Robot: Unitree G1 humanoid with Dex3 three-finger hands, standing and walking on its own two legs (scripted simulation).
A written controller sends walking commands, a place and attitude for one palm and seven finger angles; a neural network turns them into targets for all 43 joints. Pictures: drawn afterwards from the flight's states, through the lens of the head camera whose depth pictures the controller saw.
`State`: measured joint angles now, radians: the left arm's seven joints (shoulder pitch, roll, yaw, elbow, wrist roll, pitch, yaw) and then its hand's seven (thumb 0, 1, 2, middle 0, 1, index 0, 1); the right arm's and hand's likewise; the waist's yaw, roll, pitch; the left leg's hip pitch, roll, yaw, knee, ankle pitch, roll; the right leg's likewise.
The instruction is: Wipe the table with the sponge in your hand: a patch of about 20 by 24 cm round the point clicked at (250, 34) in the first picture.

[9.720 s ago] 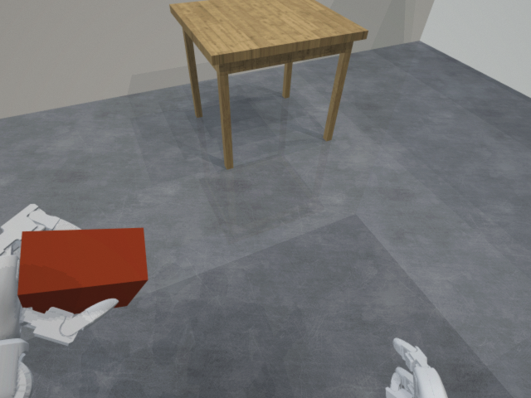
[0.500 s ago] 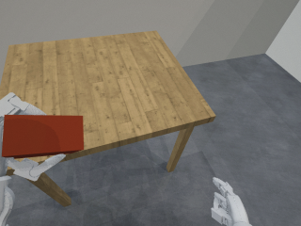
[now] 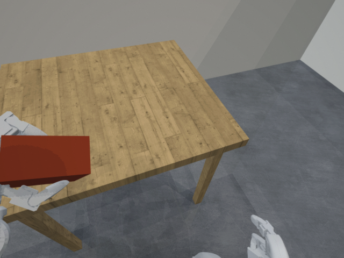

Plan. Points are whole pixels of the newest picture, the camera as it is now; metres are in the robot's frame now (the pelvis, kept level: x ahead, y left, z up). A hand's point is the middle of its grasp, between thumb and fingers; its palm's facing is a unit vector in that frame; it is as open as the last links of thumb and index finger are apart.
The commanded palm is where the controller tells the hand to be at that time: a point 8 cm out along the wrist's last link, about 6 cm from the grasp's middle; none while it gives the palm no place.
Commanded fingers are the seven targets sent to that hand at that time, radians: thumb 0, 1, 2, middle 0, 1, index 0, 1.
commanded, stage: shuffle to correct the standing spot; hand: left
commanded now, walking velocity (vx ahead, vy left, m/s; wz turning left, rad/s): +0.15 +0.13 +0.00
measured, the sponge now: (57, 162) +0.24 +0.21 +0.16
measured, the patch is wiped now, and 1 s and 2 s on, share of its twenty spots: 0.00 0.00 0.00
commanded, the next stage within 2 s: come to a stop and stand still in 0.36 s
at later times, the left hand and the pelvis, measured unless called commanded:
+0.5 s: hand (23, 138) +0.27 +0.27 +0.18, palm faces +0.39 -0.83 -0.41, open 10.3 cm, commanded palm +0.21 +0.32 +0.19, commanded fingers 0.00 0.10 1.30 -1.20 -1.60 -1.20 -1.60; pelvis +0.05 +0.04 +0.00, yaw +0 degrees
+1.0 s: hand out of the picture +0.28 +0.33 +0.23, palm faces +0.49 -0.74 -0.45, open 10.2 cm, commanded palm +0.19 +0.33 +0.19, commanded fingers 0.00 0.10 1.30 -1.20 -1.60 -1.20 -1.60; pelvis +0.03 +0.05 +0.01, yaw +0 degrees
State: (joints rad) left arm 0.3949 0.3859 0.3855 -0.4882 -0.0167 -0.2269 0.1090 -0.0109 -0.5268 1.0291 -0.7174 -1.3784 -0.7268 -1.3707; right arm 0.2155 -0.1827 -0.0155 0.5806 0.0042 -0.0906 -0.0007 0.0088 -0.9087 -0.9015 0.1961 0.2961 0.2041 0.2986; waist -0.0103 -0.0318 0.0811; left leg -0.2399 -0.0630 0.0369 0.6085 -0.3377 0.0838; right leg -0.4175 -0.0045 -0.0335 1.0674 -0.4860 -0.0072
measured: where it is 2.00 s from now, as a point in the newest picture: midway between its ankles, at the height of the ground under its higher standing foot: outside the picture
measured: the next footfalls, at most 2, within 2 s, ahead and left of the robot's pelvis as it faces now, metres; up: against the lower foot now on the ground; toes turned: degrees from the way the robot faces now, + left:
right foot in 0.14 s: +0.09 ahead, -0.08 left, +0.00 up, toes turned -4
left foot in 0.48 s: +0.12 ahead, +0.20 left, +0.00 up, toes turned +2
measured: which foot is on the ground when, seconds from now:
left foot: down 0.00-0.14, up 0.16-0.46, down 0.48-1.00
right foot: up 0.00-0.12, down 0.14-1.00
